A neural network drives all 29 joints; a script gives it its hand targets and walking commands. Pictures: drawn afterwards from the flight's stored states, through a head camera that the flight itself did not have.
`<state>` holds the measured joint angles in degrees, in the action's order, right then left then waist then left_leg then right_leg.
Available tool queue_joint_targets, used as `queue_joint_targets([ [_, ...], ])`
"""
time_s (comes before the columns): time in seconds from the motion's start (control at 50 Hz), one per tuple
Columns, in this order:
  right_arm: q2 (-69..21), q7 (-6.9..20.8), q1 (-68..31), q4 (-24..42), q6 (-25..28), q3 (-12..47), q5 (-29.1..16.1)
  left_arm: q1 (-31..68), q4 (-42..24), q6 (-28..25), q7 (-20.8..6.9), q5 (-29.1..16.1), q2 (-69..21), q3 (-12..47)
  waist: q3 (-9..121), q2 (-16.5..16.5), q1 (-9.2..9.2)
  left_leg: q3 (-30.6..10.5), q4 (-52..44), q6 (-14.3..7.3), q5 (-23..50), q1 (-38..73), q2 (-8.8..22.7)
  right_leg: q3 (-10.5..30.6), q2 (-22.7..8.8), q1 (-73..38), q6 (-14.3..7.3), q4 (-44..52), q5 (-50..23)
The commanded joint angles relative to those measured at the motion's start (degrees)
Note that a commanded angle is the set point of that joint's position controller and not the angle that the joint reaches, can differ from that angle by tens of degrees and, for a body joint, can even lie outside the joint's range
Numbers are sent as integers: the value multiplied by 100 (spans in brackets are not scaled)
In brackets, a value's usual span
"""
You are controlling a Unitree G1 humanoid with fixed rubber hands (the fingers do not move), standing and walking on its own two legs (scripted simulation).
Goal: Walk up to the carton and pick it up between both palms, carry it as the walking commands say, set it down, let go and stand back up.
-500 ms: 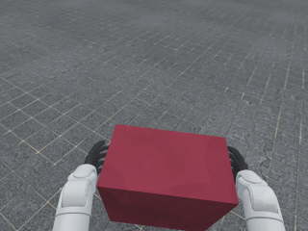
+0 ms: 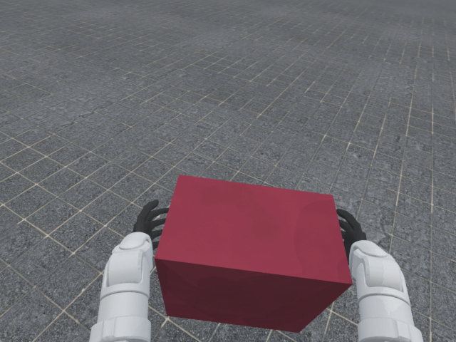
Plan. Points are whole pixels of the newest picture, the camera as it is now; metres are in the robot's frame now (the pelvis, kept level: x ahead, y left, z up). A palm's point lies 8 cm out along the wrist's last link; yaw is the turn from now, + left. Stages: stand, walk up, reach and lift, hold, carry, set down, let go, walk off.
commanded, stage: set down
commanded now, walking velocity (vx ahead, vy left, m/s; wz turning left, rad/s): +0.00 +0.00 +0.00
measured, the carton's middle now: (243, 260) +0.30 -0.02 -0.03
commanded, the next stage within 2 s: none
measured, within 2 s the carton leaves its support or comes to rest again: neither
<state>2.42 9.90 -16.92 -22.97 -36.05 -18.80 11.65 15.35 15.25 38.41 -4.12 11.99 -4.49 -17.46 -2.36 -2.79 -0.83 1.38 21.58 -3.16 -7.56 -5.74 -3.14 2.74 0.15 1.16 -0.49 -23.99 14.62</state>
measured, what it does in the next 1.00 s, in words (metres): lowers itself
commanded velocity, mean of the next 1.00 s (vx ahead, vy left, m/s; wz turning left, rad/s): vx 0.00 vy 0.00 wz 0.00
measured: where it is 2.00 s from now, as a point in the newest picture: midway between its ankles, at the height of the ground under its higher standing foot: outside the picture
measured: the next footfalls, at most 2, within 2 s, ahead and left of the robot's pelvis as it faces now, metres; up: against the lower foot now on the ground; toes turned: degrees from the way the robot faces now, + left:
none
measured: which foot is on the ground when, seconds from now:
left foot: down 0.00-1.00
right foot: down 0.00-1.00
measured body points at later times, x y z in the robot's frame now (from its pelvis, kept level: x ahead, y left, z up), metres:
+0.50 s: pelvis +0.00 -0.02 -0.01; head +0.07 +0.00 +0.43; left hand +0.31 +0.19 -0.06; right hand +0.32 -0.21 -0.05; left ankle +0.06 +0.08 -0.74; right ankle +0.00 -0.13 -0.74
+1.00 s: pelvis -0.03 -0.02 -0.07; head +0.14 +0.01 +0.34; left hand +0.33 +0.18 -0.15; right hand +0.35 -0.21 -0.14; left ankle +0.06 +0.08 -0.74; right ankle +0.00 -0.13 -0.74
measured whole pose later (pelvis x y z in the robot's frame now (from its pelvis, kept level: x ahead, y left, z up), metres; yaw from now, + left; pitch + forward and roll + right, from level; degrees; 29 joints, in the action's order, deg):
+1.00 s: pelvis -0.03 -0.02 -0.07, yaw +0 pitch +26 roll -1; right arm 1.7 4.6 -27.1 -30.8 -17.5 -21.1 5.7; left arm 25.8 25.9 17.0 -5.3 7.8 -0.7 -22.3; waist 5.7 -2.9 0.9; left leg -1.7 52.5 -0.9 -14.4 -64.3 -1.8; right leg 1.7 4.1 59.5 -0.9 -55.5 22.1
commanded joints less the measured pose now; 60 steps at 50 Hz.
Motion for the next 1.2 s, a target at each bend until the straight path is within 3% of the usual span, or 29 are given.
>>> queue_joint_targets([
  [0.0,-4935,1098,-3587,694,432,2844,-1095,3076,250,-259,-1272,-1095,-4684,3217,1251,3,11,-673,-220,190,-278,1427,175,73,185,1610,-359,624,374],
  [0.02,-4967,1094,-3600,855,500,2942,-1140,2951,144,-342,-1264,-1043,-4761,3108,1262,113,197,-598,-19,195,89,1337,120,146,135,1692,-372,633,182],
  [0.08,-5020,1092,-3381,420,607,2841,-1002,2903,225,-535,-1263,-989,-4601,3012,1245,-40,216,-601,7,202,66,1169,103,87,227,1712,-336,511,183],
  [0.16,-4972,1005,-2958,399,872,2730,-928,2634,432,-832,-1290,-934,-4533,3011,1671,118,5,-619,325,169,702,1022,61,143,267,1834,-326,334,-383],
  [0.18,-5135,979,-2890,513,922,2884,-999,2851,0,-972,-1315,-1066,-4440,3182,1987,66,16,-620,391,152,979,1032,63,103,299,1745,-279,216,-702],
  [0.26,-5083,878,-2953,559,1213,3014,-1039,2644,276,-1274,-1263,-1042,-4462,3241,2308,143,116,-685,770,147,1370,713,28,214,281,2072,-273,-87,-992],
  [0.28,-5180,835,-2612,295,1250,2906,-997,3048,22,-1383,-1284,-1106,-4213,3340,2437,168,-37,-592,795,140,1349,548,-8,180,316,2003,-239,-145,-1133],
  [0.3,-5109,840,-2935,370,1343,3127,-1110,2656,153,-1442,-1233,-1051,-4285,3205,2586,93,453,-634,837,179,1588,551,-29,178,329,2121,-247,-244,-1148],
  [0.32,-4998,779,-2851,599,1435,3100,-1069,2489,355,-1484,-1263,-1029,-4365,3277,2700,255,116,-596,923,146,1630,389,-87,255,291,2022,-228,-274,-1352],
  [0.34,-5181,757,-2729,392,1442,3152,-1105,2660,195,-1564,-1257,-1120,-4287,3302,2861,102,232,-637,944,129,1849,463,-63,253,325,2105,-195,-350,-1518],
  [0.38,-5013,665,-2562,392,1525,3129,-1032,2306,449,-1619,-1259,-1032,-4191,3188,2718,-31,217,-677,1068,117,1675,185,-97,297,273,2247,-128,-425,-1542],
  [0.4,-4983,628,-2584,298,1562,3011,-962,2671,464,-1687,-1292,-1051,-4077,3118,2543,-27,26,-627,1142,48,1303,-108,-128,293,273,2419,-127,-465,-1368],
  [0.46,-5123,583,-2726,231,1689,3120,-1071,2809,334,-1860,-1288,-1121,-4161,3296,2938,115,209,-631,1263,103,1397,-221,-69,262,336,2756,-189,-647,-995],
  [0.52,-5103,545,-2909,252,1818,3108,-1052,2927,597,-1955,-1363,-1099,-4059,3214,3230,135,91,-661,1442,67,1222,-458,-110,263,351,2988,-127,-835,-1033],
  [0.54,-5116,585,-2818,111,1834,3023,-1045,2869,507,-1968,-1355,-1048,-4282,3209,3441,356,183,-654,1519,131,1284,-509,-130,300,326,3053,-208,-888,-891],
  [0.56,-5142,571,-3070,109,1867,3004,-997,3021,680,-1997,-1359,-970,-4066,3055,3294,193,200,-624,1623,123,1177,-804,-109,331,330,3255,-168,-937,-896],
  [0.6,-5071,578,-3140,129,1928,2903,-1004,2987,953,-1987,-1392,-956,-4174,2993,3505,307,25,-674,1752,99,1132,-842,-122,240,367,3558,-156,-1123,-780],
  [0.62,-5113,619,-2989,-80,1895,2997,-987,2936,971,-2019,-1389,-932,-4176,2935,3461,128,159,-646,1739,122,1163,-912,-119,240,368,3570,-145,-1101,-811],
  [0.66,-5191,694,-3238,-323,1934,2759,-963,3403,943,-2014,-1382,-837,-4117,2949,3508,535,134,-644,1906,170,820,-1177,-103,209,385,4101,-213,-1330,-405],
  [0.74,-5221,751,-3392,-108,2055,2944,-1078,3258,978,-2139,-1374,-963,-4335,2975,4275,24,82,-695,2315,181,1476,-1341,-56,145,457,4328,-156,-1633,-959],
  [0.76,-5167,746,-3559,-173,2110,2960,-1139,3255,1111,-2178,-1354,-894,-4271,2944,4343,225,240,-657,2386,195,1269,-1648,-98,168,447,4297,-157,-1758,-919],
  [0.78,-5291,742,-3507,-128,2141,2970,-1138,3574,920,-2234,-1366,-934,-4249,2956,4374,107,105,-607,2468,140,1065,-1755,-120,181,473,4498,-116,-1809,-799],
  [0.8,-5388,759,-3352,-166,2108,3107,-1205,3343,875,-2219,-1338,-908,-4353,3058,4829,270,332,-645,2480,172,1484,-1492,-117,177,504,4513,-116,-1936,-1075],
  [0.86,-5465,778,-3627,-205,2086,3145,-1288,3633,1015,-2183,-1385,-923,-4205,3010,4715,216,225,-548,2698,114,997,-2050,-149,197,497,4788,-65,-2054,-733],
  [0.92,-5441,811,-4039,-51,2147,3289,-1475,3873,766,-2183,-1386,-1039,-4440,3185,5377,398,423,-559,3011,215,1099,-2243,-160,175,558,5009,-131,-2420,-665],
  [0.96,-5217,808,-4055,-290,2072,3060,-1334,3780,1108,-2125,-1397,-1033,-4560,3035,5075,194,148,-591,3105,198,611,-2363,-108,79,564,5554,-93,-2535,-149],
  [1.02,-5364,864,-4302,-218,2085,3185,-1473,4251,932,-2114,-1351,-1192,-4718,3275,5615,391,260,-714,3369,259,430,-2358,-80,104,595,5976,-147,-2888,6],
  [1.16,-5257,832,-4641,-448,1962,2973,-1492,4524,1114,-1966,-1357,-1151,-4658,3093,5688,277,51,-677,3929,268,-11,-3123,-171,60,644,6582,-76,-3382,237],
  [1.18,-5249,851,-4765,-469,1957,2922,-1488,4640,1161,-1956,-1345,-1102,-4527,3038,5696,315,236,-592,4032,300,-124,-3322,-180,49,663,6650,-92,-3493,386],
])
